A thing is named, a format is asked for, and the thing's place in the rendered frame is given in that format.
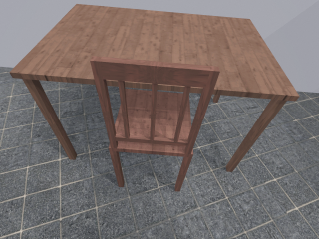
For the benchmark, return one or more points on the chair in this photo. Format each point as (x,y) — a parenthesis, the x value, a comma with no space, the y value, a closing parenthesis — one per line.
(153,122)

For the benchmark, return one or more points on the table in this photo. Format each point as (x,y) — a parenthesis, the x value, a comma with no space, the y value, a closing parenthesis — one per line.
(247,66)

